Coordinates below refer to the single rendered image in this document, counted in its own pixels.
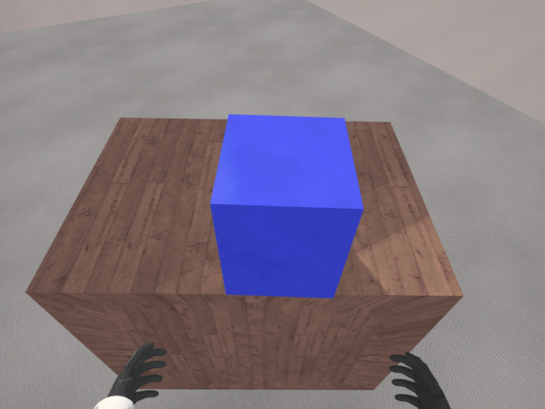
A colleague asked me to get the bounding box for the right robot hand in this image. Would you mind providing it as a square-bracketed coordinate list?
[389, 352, 450, 409]

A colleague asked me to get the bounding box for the left robot hand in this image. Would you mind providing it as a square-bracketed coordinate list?
[107, 342, 167, 404]

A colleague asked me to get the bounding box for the carton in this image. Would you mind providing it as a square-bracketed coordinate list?
[210, 114, 364, 298]

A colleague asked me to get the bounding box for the pedestal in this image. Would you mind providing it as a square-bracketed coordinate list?
[26, 118, 463, 390]

